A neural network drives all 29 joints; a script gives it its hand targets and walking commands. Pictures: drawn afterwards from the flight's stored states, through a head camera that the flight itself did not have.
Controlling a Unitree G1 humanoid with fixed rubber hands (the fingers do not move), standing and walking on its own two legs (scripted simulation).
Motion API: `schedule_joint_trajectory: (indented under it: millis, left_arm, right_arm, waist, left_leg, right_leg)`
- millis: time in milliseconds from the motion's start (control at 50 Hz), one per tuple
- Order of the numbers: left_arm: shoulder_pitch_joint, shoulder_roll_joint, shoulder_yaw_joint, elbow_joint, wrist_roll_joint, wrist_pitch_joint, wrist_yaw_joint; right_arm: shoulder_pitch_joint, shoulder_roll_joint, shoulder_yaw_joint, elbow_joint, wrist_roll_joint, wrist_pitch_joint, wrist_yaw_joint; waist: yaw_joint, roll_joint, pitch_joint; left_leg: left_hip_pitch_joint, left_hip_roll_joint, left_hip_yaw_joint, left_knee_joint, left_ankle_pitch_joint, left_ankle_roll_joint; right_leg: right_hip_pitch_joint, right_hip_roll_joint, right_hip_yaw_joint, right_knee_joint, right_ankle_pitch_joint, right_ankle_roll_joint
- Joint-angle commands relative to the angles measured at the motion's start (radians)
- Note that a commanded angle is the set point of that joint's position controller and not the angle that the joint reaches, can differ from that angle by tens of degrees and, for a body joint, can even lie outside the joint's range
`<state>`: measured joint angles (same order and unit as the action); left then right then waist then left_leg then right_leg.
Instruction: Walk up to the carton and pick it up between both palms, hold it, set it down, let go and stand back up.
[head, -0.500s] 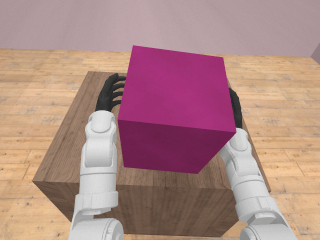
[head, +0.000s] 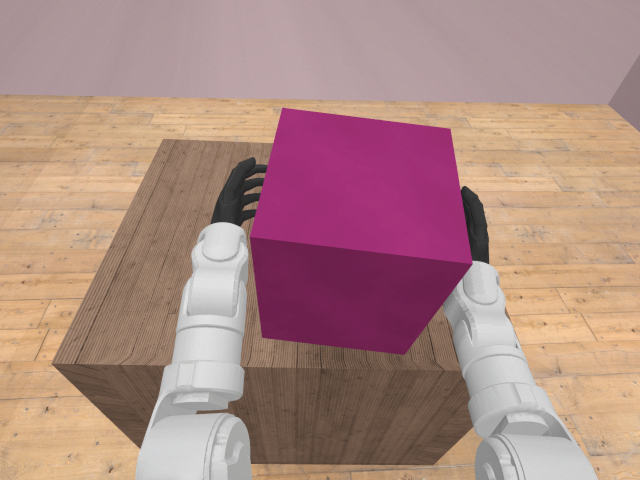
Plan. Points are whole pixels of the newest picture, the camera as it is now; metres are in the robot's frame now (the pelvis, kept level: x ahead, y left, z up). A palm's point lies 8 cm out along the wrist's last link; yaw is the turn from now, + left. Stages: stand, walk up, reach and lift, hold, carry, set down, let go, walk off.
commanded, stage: set down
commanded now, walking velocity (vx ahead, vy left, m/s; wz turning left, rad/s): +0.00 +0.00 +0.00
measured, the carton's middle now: (348, 241) +0.39 -0.05 +0.09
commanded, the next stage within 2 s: none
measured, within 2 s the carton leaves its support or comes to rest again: rests again in 1.68 s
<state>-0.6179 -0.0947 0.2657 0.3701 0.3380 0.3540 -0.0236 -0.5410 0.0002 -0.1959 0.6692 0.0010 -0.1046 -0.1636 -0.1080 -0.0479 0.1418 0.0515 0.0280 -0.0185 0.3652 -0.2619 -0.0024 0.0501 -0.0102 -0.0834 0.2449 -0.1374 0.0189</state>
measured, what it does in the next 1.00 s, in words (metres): stands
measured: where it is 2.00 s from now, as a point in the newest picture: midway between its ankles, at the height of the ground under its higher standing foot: outside the picture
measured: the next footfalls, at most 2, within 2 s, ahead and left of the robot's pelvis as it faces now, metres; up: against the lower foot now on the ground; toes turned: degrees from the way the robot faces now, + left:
none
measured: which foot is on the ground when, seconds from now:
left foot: down 0.00-1.00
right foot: down 0.00-1.00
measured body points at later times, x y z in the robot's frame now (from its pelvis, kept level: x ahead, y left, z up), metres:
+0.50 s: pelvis +0.01 +0.00 +0.00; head +0.01 +0.03 +0.45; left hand +0.43 +0.09 +0.11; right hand +0.36 -0.20 +0.09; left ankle -0.03 +0.12 -0.75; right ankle +0.01 -0.13 -0.75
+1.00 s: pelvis +0.02 +0.00 +0.00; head +0.05 +0.02 +0.45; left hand +0.45 +0.08 +0.08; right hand +0.38 -0.21 +0.06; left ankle -0.03 +0.12 -0.75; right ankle +0.01 -0.13 -0.75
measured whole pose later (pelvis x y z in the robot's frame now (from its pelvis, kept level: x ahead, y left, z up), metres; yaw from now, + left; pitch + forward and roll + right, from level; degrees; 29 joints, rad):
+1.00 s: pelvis +0.02 +0.00 +0.00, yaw -1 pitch +1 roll -2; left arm -0.71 -0.03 0.26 0.82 0.27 0.06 0.02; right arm -0.57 0.05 -0.38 0.88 -0.13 -0.25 -0.15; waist -0.12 -0.01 0.02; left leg -0.12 0.03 0.00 0.38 -0.28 0.00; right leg -0.12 -0.01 -0.08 0.24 -0.14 0.02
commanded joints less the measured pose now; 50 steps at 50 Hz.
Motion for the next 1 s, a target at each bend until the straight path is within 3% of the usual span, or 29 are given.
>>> schedule_joint_trajectory:
  millis: [0, 20, 60, 80, 200, 220, 260, 300, 340, 360, 400, 480, 520, 540, 620, 660, 780, 800, 820, 840, 900, 920, 980]
  left_arm:
    - [-0.577, -0.435, -0.342, -0.033, -0.070, -0.076, -0.139]
    - [-0.589, -0.448, -0.347, -0.022, -0.074, -0.089, -0.137]
    - [-0.606, -0.440, -0.322, 0.015, -0.072, -0.108, -0.136]
    - [-0.615, -0.424, -0.309, 0.047, -0.060, -0.115, -0.138]
    - [-0.659, -0.452, -0.300, 0.136, -0.072, -0.172, -0.134]
    - [-0.655, -0.452, -0.285, 0.148, -0.066, -0.176, -0.133]
    - [-0.679, -0.417, -0.259, 0.194, -0.070, -0.192, -0.139]
    - [-0.679, -0.445, -0.266, 0.199, -0.068, -0.211, -0.136]
    - [-0.679, -0.460, -0.260, 0.215, -0.071, -0.225, -0.129]
    - [-0.694, -0.464, -0.283, 0.203, -0.070, -0.233, -0.126]
    - [-0.690, -0.476, -0.285, 0.215, -0.078, -0.247, -0.125]
    - [-0.685, -0.466, -0.263, 0.256, -0.068, -0.253, -0.125]
    - [-0.667, -0.484, -0.285, 0.240, -0.075, -0.261, -0.119]
    - [-0.668, -0.489, -0.286, 0.240, -0.067, -0.266, -0.113]
    - [-0.679, -0.478, -0.289, 0.257, -0.068, -0.290, -0.110]
    - [-0.668, -0.477, -0.283, 0.272, -0.065, -0.292, -0.102]
    - [-0.675, -0.484, -0.294, 0.284, -0.075, -0.319, -0.096]
    - [-0.676, -0.482, -0.301, 0.286, -0.080, -0.327, -0.094]
    - [-0.684, -0.481, -0.311, 0.280, -0.090, -0.337, -0.091]
    - [-0.717, -0.487, -0.313, 0.300, -0.094, -0.343, -0.091]
    - [-0.711, -0.521, -0.339, 0.301, -0.117, -0.371, -0.077]
    - [-0.690, -0.513, -0.336, 0.315, -0.102, -0.380, -0.078]
    - [-0.715, -0.478, -0.297, 0.367, -0.099, -0.384, -0.091]
  right_arm:
    - [-0.714, 0.455, 0.357, -0.213, -0.044, -0.083, 0.136]
    - [-0.723, 0.464, 0.335, -0.212, -0.055, -0.087, 0.137]
    - [-0.715, 0.465, 0.305, -0.160, -0.074, -0.088, 0.140]
    - [-0.701, 0.456, 0.279, -0.121, -0.090, -0.089, 0.139]
    - [-0.729, 0.454, 0.194, -0.075, -0.141, -0.119, 0.144]
    - [-0.722, 0.473, 0.200, -0.068, -0.149, -0.117, 0.146]
    - [-0.726, 0.482, 0.179, -0.043, -0.161, -0.111, 0.151]
    - [-0.743, 0.494, 0.191, -0.052, -0.170, -0.125, 0.151]
    - [-0.732, 0.501, 0.188, -0.042, -0.169, -0.132, 0.154]
    - [-0.723, 0.496, 0.183, -0.027, -0.177, -0.138, 0.155]
    - [-0.708, 0.504, 0.184, -0.011, -0.170, -0.143, 0.153]
    - [-0.731, 0.509, 0.179, 0.004, -0.176, -0.141, 0.157]
    - [-0.734, 0.516, 0.196, -0.016, -0.174, -0.149, 0.162]
    - [-0.713, 0.516, 0.211, -0.016, -0.171, -0.152, 0.165]
    - [-0.671, 0.529, 0.193, 0.041, -0.174, -0.147, 0.166]
    - [-0.672, 0.524, 0.194, 0.049, -0.176, -0.150, 0.169]
    - [-0.704, 0.550, 0.232, 0.030, -0.158, -0.170, 0.161]
    - [-0.677, 0.540, 0.216, 0.045, -0.152, -0.170, 0.164]
    - [-0.687, 0.541, 0.221, 0.036, -0.159, -0.175, 0.164]
    - [-0.700, 0.539, 0.198, 0.050, -0.168, -0.175, 0.164]
    - [-0.691, 0.540, 0.195, 0.045, -0.177, -0.194, 0.161]
    - [-0.689, 0.541, 0.195, 0.062, -0.179, -0.194, 0.160]
    - [-0.651, 0.556, 0.171, 0.119, -0.203, -0.169, 0.158]
  waist:
    - [0.016, 0.042, -0.537]
    - [0.003, 0.033, -0.545]
    - [0.014, 0.032, -0.507]
    - [0.000, 0.027, -0.504]
    - [-0.008, 0.047, -0.511]
    - [0.009, 0.031, -0.522]
    - [-0.007, -0.015, -0.492]
    - [0.005, 0.014, -0.537]
    - [-0.004, 0.046, -0.557]
    - [-0.023, 0.046, -0.599]
    - [-0.019, 0.057, -0.597]
    - [-0.005, 0.049, -0.566]
    - [0.004, 0.062, -0.621]
    - [-0.013, 0.064, -0.641]
    - [-0.022, 0.072, -0.617]
    - [-0.003, 0.082, -0.617]
    - [0.004, 0.060, -0.675]
    - [-0.011, 0.072, -0.666]
    - [-0.003, 0.081, -0.701]
    - [-0.024, 0.079, -0.689]
    - [-0.039, 0.092, -0.740]
    - [-0.025, 0.086, -0.740]
    - [-0.046, 0.052, -0.674]
  left_leg:
    - [-0.103, -0.060, 0.078, -0.061, 0.396, -0.044]
    - [-0.096, -0.060, 0.083, -0.057, 0.385, -0.048]
    - [-0.111, -0.054, 0.083, -0.083, 0.326, -0.044]
    - [-0.125, -0.057, 0.081, -0.090, 0.290, -0.034]
    - [-0.107, -0.046, 0.092, -0.095, 0.285, -0.052]
    - [-0.112, -0.051, 0.095, -0.101, 0.261, -0.044]
    - [-0.173, -0.053, 0.093, -0.123, 0.171, -0.021]
    - [-0.143, -0.045, 0.089, -0.112, 0.229, -0.032]
    - [-0.107, -0.041, 0.087, -0.091, 0.315, -0.048]
    - [-0.069, -0.038, 0.080, -0.076, 0.381, -0.058]
    - [-0.055, -0.036, 0.076, -0.062, 0.437, -0.064]
    - [-0.111, -0.040, 0.087, -0.079, 0.374, -0.051]
    - [-0.090, -0.035, 0.080, -0.060, 0.459, -0.059]
    - [-0.064, -0.034, 0.079, -0.040, 0.500, -0.067]
    - [-0.068, -0.039, 0.078, -0.037, 0.501, -0.072]
    - [-0.070, -0.028, 0.072, -0.037, 0.519, -0.072]
    - [-0.095, -0.038, 0.075, -0.002, 0.586, -0.064]
    - [-0.097, -0.033, 0.067, -0.007, 0.583, -0.068]
    - [-0.075, -0.029, 0.068, -0.002, 0.594, -0.071]
    - [-0.075, -0.029, 0.067, 0.000, 0.581, -0.079]
    - [-0.015, -0.017, 0.053, 0.037, 0.689, -0.088]
    - [-0.013, -0.018, 0.064, 0.038, 0.692, -0.086]
    - [-0.103, -0.027, 0.063, -0.007, 0.542, -0.070]
  right_leg:
    - [0.296, 0.040, -0.047, 0.074, 0.507, 0.038]
    - [0.287, 0.037, -0.050, 0.077, 0.489, 0.038]
    - [0.259, 0.039, -0.067, 0.057, 0.428, 0.031]
    - [0.260, 0.033, -0.064, 0.050, 0.407, 0.033]
    - [0.194, 0.039, -0.082, 0.030, 0.335, 0.016]
    - [0.205, 0.038, -0.070, 0.035, 0.331, 0.019]
    - [0.225, 0.024, -0.061, 0.035, 0.295, 0.027]
    - [0.218, 0.027, -0.064, 0.039, 0.347, 0.032]
    - [0.206, 0.035, -0.068, 0.047, 0.394, 0.024]
    - [0.195, 0.041, -0.064, 0.049, 0.435, 0.021]
    - [0.184, 0.048, -0.072, 0.043, 0.451, 0.018]
    - [0.211, 0.037, -0.059, 0.050, 0.465, 0.021]
    - [0.211, 0.043, -0.062, 0.061, 0.515, 0.020]
    - [0.193, 0.047, -0.058, 0.061, 0.538, 0.017]
    - [0.150, 0.052, -0.059, 0.059, 0.532, 0.008]
    - [0.158, 0.045, -0.051, 0.070, 0.558, 0.018]
    - [0.183, 0.048, -0.038, 0.096, 0.667, 0.019]
    - [0.168, 0.049, -0.044, 0.092, 0.657, 0.016]
    - [0.152, 0.054, -0.045, 0.094, 0.659, 0.013]
    - [0.125, 0.051, -0.048, 0.086, 0.643, 0.018]
    - [0.063, 0.060, -0.057, 0.089, 0.651, 0.012]
    - [0.049, 0.063, -0.052, 0.085, 0.650, 0.006]
    - [0.123, 0.045, -0.034, 0.096, 0.655, 0.013]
